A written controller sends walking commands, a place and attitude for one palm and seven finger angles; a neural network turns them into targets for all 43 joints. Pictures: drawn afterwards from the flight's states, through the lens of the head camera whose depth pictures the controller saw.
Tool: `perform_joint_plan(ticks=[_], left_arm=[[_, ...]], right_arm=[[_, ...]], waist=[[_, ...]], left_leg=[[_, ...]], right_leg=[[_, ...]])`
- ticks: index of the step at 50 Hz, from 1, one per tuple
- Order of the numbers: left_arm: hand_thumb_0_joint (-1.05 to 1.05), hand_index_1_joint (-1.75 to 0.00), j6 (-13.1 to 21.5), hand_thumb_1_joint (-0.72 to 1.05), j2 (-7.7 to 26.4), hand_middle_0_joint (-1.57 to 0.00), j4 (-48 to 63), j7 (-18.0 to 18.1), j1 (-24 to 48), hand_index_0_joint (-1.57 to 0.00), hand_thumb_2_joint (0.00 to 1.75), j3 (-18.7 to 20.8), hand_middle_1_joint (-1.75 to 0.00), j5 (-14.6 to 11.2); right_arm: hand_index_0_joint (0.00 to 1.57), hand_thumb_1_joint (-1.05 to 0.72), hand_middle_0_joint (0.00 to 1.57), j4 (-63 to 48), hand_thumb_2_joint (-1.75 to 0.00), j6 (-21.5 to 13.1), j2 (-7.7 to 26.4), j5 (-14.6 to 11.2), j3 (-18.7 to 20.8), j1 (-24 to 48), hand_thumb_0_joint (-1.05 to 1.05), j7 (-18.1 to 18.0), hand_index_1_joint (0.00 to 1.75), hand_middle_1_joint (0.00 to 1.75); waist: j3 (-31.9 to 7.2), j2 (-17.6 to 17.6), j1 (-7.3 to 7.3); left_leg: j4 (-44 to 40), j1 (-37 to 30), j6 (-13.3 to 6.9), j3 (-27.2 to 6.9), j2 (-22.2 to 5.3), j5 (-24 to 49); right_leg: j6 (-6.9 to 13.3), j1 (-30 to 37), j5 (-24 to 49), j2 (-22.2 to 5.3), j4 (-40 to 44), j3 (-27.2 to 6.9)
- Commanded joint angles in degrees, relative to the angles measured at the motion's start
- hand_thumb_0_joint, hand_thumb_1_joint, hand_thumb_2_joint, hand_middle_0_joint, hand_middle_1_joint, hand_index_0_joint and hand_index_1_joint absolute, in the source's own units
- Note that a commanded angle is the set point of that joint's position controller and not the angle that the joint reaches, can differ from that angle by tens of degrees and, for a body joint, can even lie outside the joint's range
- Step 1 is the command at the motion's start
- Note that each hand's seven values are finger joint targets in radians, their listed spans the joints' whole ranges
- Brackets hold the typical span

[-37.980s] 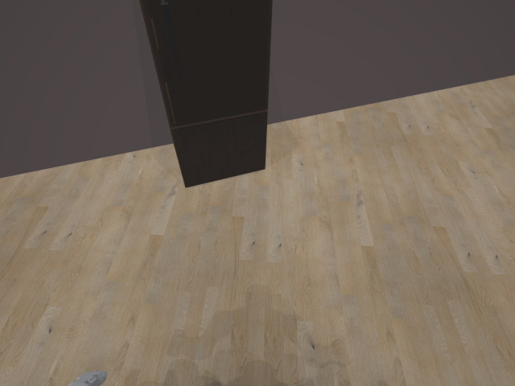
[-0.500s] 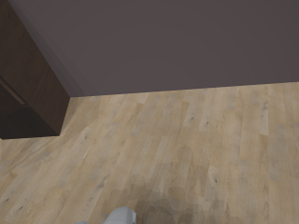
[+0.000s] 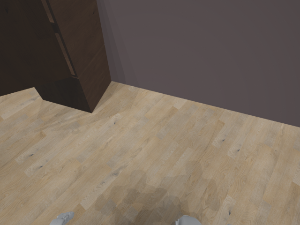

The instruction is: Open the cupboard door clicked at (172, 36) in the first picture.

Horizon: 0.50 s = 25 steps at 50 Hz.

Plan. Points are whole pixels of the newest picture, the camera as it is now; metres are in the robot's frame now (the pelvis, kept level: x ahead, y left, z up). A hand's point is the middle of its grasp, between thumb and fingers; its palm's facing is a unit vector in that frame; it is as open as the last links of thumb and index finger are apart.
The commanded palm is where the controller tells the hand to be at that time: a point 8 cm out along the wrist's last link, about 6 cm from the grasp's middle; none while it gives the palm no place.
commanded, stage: turn to face it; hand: left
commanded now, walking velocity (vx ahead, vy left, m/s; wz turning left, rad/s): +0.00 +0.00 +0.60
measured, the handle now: out of the picture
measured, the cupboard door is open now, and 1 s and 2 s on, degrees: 43 43 43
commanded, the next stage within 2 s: take the last steps up to it in 0.68 s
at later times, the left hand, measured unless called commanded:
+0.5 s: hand out of the picture -0.01 +0.16 -0.17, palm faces +0.35 -0.91 -0.23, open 7.3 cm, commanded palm none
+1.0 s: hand out of the picture -0.02 +0.17 -0.17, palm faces +0.47 -0.85 -0.24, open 7.4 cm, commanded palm none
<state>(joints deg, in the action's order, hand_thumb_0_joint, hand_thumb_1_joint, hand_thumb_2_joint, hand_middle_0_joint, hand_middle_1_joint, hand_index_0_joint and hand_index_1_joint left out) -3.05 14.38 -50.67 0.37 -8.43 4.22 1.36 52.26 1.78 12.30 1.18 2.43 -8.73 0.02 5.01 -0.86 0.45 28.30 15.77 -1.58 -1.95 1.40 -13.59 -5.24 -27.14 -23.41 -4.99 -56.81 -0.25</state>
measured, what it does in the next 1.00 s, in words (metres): steps on the spot, turning left: right foot, then left foot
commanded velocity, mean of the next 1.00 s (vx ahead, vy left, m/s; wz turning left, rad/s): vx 0.07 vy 0.04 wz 0.39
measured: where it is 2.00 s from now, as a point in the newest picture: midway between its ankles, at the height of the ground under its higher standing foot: (111, 220)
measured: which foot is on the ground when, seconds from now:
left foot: down 0.00-0.14, up 0.16-0.54, down 0.56-0.98, up 1.00-1.00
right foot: up 0.00-0.12, down 0.14-0.56, up 0.58-0.96, down 0.98-1.00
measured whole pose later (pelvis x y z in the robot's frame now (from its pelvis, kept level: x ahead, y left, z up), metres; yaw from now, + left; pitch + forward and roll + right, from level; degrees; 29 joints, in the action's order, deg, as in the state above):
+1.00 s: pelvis +0.01 -0.03 -0.01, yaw +26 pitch +0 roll +1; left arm 0.0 10.4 -54.3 -0.5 -12.9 3.2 2.0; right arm 56.4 2.2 11.3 0.9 2.8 -13.6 0.0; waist 2.1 1.3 0.6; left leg 37.9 19.9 -1.4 -0.3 2.0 -21.4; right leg -0.6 -13.2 -20.3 -2.8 -32.1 3.8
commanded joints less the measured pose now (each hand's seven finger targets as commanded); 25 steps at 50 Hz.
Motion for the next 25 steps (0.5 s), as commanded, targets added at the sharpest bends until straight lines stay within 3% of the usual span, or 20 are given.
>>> perform_joint_plan(ticks=[1, 3, 5, 6, 7, 8, 9, 10, 11, 12, 13, 19, 21, 23, 25], left_arm=[[0.0, -0.3, 1.52, 0.9, 3.71, -0.2, 5.27, 0.28, 0.91, -0.2, 0.9, 0.54, -0.3, -0.39], [0.0, -0.3, 1.8, 0.9, 3.57, -0.2, 5.03, 0.42, -0.78, -0.2, 0.9, 0.56, -0.3, -0.67], [0.0, -0.3, 2.52, 0.9, 4.49, -0.2, 4.04, 0.67, -4.95, -0.2, 0.9, 0.88, -0.3, -0.88], [0.0, -0.3, 3.27, 0.9, 7.43, -0.2, 3.67, 1.05, -7.66, -0.2, 0.9, 1.53, -0.3, -0.41], [0.0, -0.3, 3.76, 0.9, 12.81, -0.2, 3.45, 1.59, -8.96, -0.2, 0.9, 2.6, -0.3, 0.46], [0.0, -0.3, 3.59, 0.9, 13.47, -0.2, 3.69, 1.76, -8.48, -0.2, 0.9, 2.07, -0.3, 0.13], [0.0, -0.3, 3.59, 0.9, 10.98, -0.2, 4.44, 1.74, -5.5, -0.2, 0.9, 1.32, -0.3, -0.03], [0.0, -0.3, 3.85, 0.9, 8.29, -0.2, 4.65, 1.82, -2.59, -0.2, 0.9, 0.82, -0.3, -0.21], [0.0, -0.3, 3.49, 0.9, 7.05, -0.2, 5.33, 1.84, -0.52, -0.2, 0.9, 0.5, -0.3, -0.4], [0.0, -0.3, 3.73, 0.9, 5.82, -0.2, 5.42, 1.73, -0.38, -0.2, 0.9, 0.1, -0.3, -0.51], [0.0, -0.3, 3.98, 0.9, 5.43, -0.2, 5.2, 1.72, -1.33, -0.2, 0.9, 0.01, -0.3, -0.52], [0.0, -0.3, 4.01, 0.9, 7.85, -0.2, 2.63, 1.8, -7.67, -0.2, 0.9, 1.09, -0.3, 0.13], [0.0, -0.3, 3.89, 0.9, 8.54, -0.2, 1.6, 1.61, -8.78, -0.2, 0.9, 1.47, -0.3, 0.53], [0.0, -0.3, 3.74, 0.9, 9.37, -0.2, 1.15, 1.43, -8.52, -0.2, 0.9, 1.79, -0.3, 0.52], [0.0, -0.3, 3.59, 0.9, 9.46, -0.2, 0.98, 1.11, -6.97, -0.2, 0.9, 1.9, -0.3, 0.05]], right_arm=[[0.2, -0.9, 0.2, -2.92, -0.9, -0.69, 12.35, 0.4, 3.98, -1.55, 0.0, -0.53, 0.3, 0.3], [0.2, -0.9, 0.2, -3.47, -0.9, -0.37, 12.63, 0.4, 4.24, -0.25, 0.0, -0.5, 0.3, 0.3], [0.2, -0.9, 0.2, -4.12, -0.9, -0.2, 11.98, -0.12, 4.33, 1.53, 0.0, -0.45, 0.3, 0.3], [0.2, -0.9, 0.2, -4.67, -0.9, -0.28, 9.71, -0.63, 4.18, 1.75, 0.0, -0.17, 0.3, 0.3], [0.2, -0.9, 0.2, -5.59, -0.9, -0.45, 5.46, -1.01, 3.59, 0.67, 0.0, 0.03, 0.3, 0.3], [0.2, -0.9, 0.2, -5.65, -0.9, -0.13, 7.86, -0.48, 3.96, 1.26, 0.0, 0.16, 0.3, 0.3], [0.2, -0.9, 0.2, -5.28, -0.9, 0.19, 7.72, -0.21, 3.88, 0.43, 0.0, 0.63, 0.3, 0.3], [0.2, -0.9, 0.2, -3.52, -0.9, 0.95, 7.43, -0.12, 4.2, -0.03, 0.0, 0.73, 0.3, 0.3], [0.2, -0.9, 0.2, -2.56, -0.9, 1.36, 7.19, -0.16, 4.29, -0.92, 0.0, 1.04, 0.3, 0.3], [0.2, -0.9, 0.2, -2.22, -0.9, 1.5, 6.68, -0.1, 3.8, -0.88, 0.0, 1.31, 0.3, 0.3], [0.2, -0.9, 0.2, -2.13, -0.9, 1.57, 5.78, -0.23, 3.48, -0.76, 0.0, 1.46, 0.3, 0.3], [0.2, -0.9, 0.2, -2.76, -0.9, 1.32, 3.79, -0.52, 2.1, 4.32, 0.0, 1.63, 0.3, 0.3], [0.2, -0.9, 0.2, -3.08, -0.9, 0.87, 3.07, -0.64, 1.83, 5.31, 0.0, 1.69, 0.3, 0.3], [0.2, -0.9, 0.2, -2.92, -0.9, 0.59, 3.37, -0.71, 1.66, 3.99, 0.0, 1.46, 0.3, 0.3], [0.2, -0.9, 0.2, -1.93, -0.9, 0.08, 4.49, -0.52, 1.8, 0.39, 0.0, 1.21, 0.3, 0.3]], waist=[[-7.53, 10.78, -1.71], [-7.98, 12.0, -0.9], [-9.07, 9.77, 1.44], [-10.36, 1.69, 2.96], [-11.3, -16.13, 3.32], [-10.07, -15.24, 3.09], [-7.44, -9.76, 1.25], [-6.12, -12.94, -0.52], [-5.35, -13.11, -1.61], [-4.7, -12.06, -1.82], [-5.67, -11.33, -1.8], [-6.33, -8.92, 1.48], [-6.19, -11.28, 2.3], [-6.1, -11.36, 1.59], [-7.28, -9.78, -0.82]], left_leg=[[-6.86, -5.06, -7.43, -14.47, -12.38, 18.62], [-5.14, -2.27, -6.95, -16.12, -11.82, 19.63], [-0.92, 2.93, -4.54, -16.05, -9.45, 17.41], [4.62, 9.94, -1.5, -13.42, -5.81, 8.13], [19.12, 19.49, 3.64, -1.88, 3.27, -15.08], [32.97, 18.73, 3.9, -1.82, 1.72, -23.44], [39.38, 18.29, 3.66, -2.93, -0.06, -19.21], [42.77, 19.09, 4.39, -2.78, -1.41, -16.17], [44.22, 18.7, 5.02, -1.5, -2.37, -12.72], [43.81, 18.62, 5.55, -0.34, -2.7, -10.39], [42.04, 18.56, 5.86, 0.59, -2.56, -9.35], [24.35, 13.59, 5.87, 5.52, -2.81, -12.0], [18.24, 10.75, 5.19, 7.04, -2.21, -12.97], [13.04, 6.74, 4.42, 8.11, -1.54, -11.38], [3.27, -1.62, 3.59, 8.5, -1.07, -2.9]], right_leg=[[0.43, 2.75, -1.02, 2.44, 9.57, 1.5], [0.94, 8.19, 0.33, 3.97, 15.55, 2.15], [1.32, 18.33, 8.81, 4.09, 28.09, 2.41], [2.37, 27.3, 11.65, -1.36, 36.56, -2.94], [8.34, 33.04, 18.39, -18.21, 40.73, -19.15], [13.56, 25.0, 24.77, -24.78, 40.53, -21.47], [14.59, 21.16, 24.16, -21.26, 39.46, -15.31], [12.79, 19.66, 25.31, -17.63, 39.2, -12.45], [11.35, 19.27, 28.19, -14.97, 38.04, -7.22], [10.51, 19.72, 32.89, -13.1, 37.22, -2.59], [10.07, 21.63, 36.83, -12.22, 36.49, -0.04], [11.54, 26.05, 41.95, -14.95, 34.01, 3.6], [11.52, 25.87, 43.12, -15.27, 32.54, 3.97], [11.31, 23.61, 41.96, -16.09, 31.07, 4.5], [8.58, 19.42, 36.26, -14.62, 26.79, 7.0]])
